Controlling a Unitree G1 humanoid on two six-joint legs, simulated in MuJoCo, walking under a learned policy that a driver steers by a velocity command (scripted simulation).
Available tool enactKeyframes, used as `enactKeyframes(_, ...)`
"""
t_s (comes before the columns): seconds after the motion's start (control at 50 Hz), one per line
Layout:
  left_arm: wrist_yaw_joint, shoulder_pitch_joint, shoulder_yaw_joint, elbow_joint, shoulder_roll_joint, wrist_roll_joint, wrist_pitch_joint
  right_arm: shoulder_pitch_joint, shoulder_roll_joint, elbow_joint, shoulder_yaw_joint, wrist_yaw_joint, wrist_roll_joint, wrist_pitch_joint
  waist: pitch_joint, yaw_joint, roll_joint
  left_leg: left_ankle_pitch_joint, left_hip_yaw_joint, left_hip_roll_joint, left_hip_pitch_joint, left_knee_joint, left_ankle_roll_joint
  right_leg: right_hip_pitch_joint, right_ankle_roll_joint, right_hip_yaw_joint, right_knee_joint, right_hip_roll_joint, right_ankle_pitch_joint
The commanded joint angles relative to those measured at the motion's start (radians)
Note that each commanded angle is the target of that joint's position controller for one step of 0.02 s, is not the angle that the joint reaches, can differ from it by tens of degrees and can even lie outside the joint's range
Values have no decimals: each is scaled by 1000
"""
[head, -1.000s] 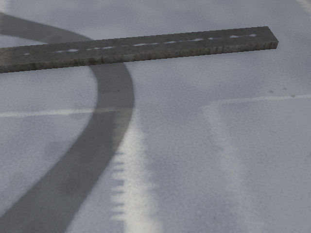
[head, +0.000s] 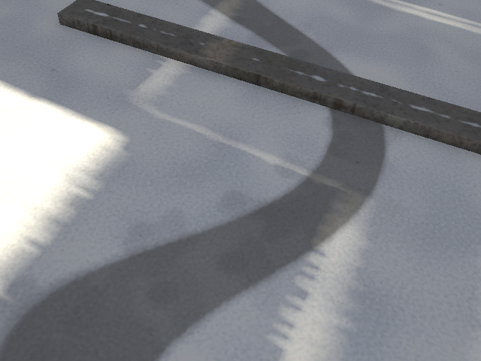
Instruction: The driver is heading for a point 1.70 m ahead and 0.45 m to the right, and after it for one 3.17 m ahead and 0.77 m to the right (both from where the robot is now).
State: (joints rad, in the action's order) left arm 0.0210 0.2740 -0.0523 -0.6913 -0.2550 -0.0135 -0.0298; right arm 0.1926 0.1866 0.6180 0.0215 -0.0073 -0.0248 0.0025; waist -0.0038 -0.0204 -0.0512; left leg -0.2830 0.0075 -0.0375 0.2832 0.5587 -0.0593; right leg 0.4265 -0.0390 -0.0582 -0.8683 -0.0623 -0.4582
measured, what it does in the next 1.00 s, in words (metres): walks ahead, turning right: right foot, then left foot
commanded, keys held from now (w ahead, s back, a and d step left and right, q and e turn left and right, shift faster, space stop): e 0.28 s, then w+e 0.50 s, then w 0.22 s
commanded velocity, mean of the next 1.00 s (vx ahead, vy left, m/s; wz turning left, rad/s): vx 0.25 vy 0.00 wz -0.38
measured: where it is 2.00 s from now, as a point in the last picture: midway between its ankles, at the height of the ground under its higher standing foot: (340, 284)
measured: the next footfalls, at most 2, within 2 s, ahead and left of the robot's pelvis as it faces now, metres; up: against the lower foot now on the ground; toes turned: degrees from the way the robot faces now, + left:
right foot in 0.34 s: +0.01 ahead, -0.11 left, +0.00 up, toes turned -10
left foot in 0.76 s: +0.28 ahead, +0.04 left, +0.00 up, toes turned -24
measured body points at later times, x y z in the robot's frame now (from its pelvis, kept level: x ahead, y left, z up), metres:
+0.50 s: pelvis +0.03 -0.02 +0.01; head +0.02 -0.05 +0.46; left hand +0.15 +0.23 -0.09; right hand +0.12 -0.31 -0.09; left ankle +0.06 +0.10 -0.67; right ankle -0.03 -0.10 -0.73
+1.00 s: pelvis +0.24 -0.04 +0.01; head +0.25 -0.03 +0.46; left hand +0.50 +0.11 -0.09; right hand +0.15 -0.30 -0.10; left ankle +0.25 +0.06 -0.73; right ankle +0.19 -0.16 -0.65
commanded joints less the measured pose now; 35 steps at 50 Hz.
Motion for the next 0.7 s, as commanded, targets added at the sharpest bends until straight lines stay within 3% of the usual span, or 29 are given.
enactKeyframes(0.02,-17,-13,-7,37,-40,-10,7,-37,56,-59,-2,25,2,38,19,6,231,208,-206,235,-55,-334,-103,26,-14,74,-39,-9,87)
enactKeyframes(0.04,-23,25,-10,2,-40,-11,4,-15,44,-45,-10,25,0,48,35,0,200,285,-168,226,-70,-324,-97,-12,-14,77,-29,2,99)
enactKeyframes(0.08,-29,28,-7,-18,-22,-1,5,5,57,-31,-8,27,-8,63,43,5,154,335,-121,230,-97,-304,-83,-42,-9,85,19,15,105)
enactKeyframes(0.12,-28,-22,-10,-1,-24,1,6,3,91,-36,5,32,-7,68,28,20,165,321,-111,238,-114,-283,-91,-27,-4,74,51,27,100)
enactKeyframes(0.22,-26,-63,-20,41,-35,1,15,71,140,-27,40,37,-3,52,29,57,181,377,-144,298,-183,-194,-177,54,12,40,59,37,-20)
enactKeyframes(0.28,-36,-47,-15,58,-12,9,22,44,147,-31,53,38,-4,41,58,39,177,429,-118,305,-162,-133,-179,1,40,11,148,44,-29)
enactKeyframes(0.32,-44,24,-10,46,0,-4,33,21,159,-31,62,35,7,35,84,-6,157,58,-78,266,-28,-115,-118,-188,85,-19,328,79,98)
enactKeyframes(0.34,-46,94,-23,32,-41,-21,38,-5,141,-40,60,32,6,33,70,-39,87,-185,-41,219,130,-33,-69,-324,125,76,414,55,44)
enactKeyframes(0.36,-41,182,-56,28,-161,-34,44,-69,64,-90,38,20,8,29,49,-70,-161,-328,107,84,368,238,11,-427,219,454,587,-154,-231)
enactKeyframes(0.38,-32,209,-88,40,-236,-11,39,-144,114,-137,47,16,-3,33,-52,-119,-277,-367,51,-22,565,409,41,-393,343,782,721,-271,-351)
enactKeyframes(0.4,-21,174,-74,51,-186,-7,37,-150,136,-124,55,4,-2,43,-103,-95,-172,-265,-37,41,605,526,49,-361,376,757,748,-269,-395)
enactKeyframes(0.42,-16,121,-61,62,-149,2,38,-133,159,-107,60,-9,8,54,-111,-57,-105,-160,-42,60,582,539,58,-313,357,673,737,-237,-342)
enactKeyframes(0.44,-16,76,-54,73,-134,4,47,-113,165,-91,62,-20,6,62,-100,-27,-66,-88,-41,70,542,511,68,-292,320,592,732,-188,-235)
enactKeyframes(0.48,-19,53,-45,72,-107,8,75,-81,156,-52,61,-34,-16,59,-42,-9,-30,19,-17,63,459,499,92,-288,289,462,709,-111,2)
enactKeyframes(0.54,-23,102,-50,48,-121,6,99,-87,140,-38,53,-37,-12,41,-22,-15,-25,81,-4,58,445,431,104,-296,290,414,700,-84,94)
enactKeyframes(0.62,-22,144,-63,35,-149,3,102,-184,131,-59,40,-37,0,35,-42,-54,-69,80,1,49,391,213,114,-293,283,419,689,-79,131)
enactKeyframes(0.66,-22,134,-71,38,-174,1,103,-200,139,-73,40,-34,2,34,-35,-52,-76,41,-4,39,298,130,109,-261,268,433,653,-77,127)
enactKeyframes(0.7,-24,91,-74,47,-182,-2,100,-156,150,-78,43,-23,10,36,-34,-18,-84,21,-8,38,155,47,93,-192,241,461,618,-78,104)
